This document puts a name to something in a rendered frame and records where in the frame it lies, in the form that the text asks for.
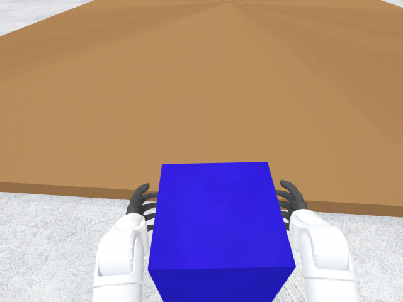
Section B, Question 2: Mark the carton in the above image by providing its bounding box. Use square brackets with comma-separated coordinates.
[148, 162, 296, 302]

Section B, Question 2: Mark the right robot hand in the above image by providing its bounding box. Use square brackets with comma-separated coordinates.
[275, 180, 307, 231]

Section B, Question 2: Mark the left robot hand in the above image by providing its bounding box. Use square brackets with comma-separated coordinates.
[126, 183, 158, 231]

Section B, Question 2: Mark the right robot forearm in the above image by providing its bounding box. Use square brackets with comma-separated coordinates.
[289, 209, 360, 302]

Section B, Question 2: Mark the left robot forearm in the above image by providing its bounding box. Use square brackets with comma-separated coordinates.
[92, 213, 149, 302]

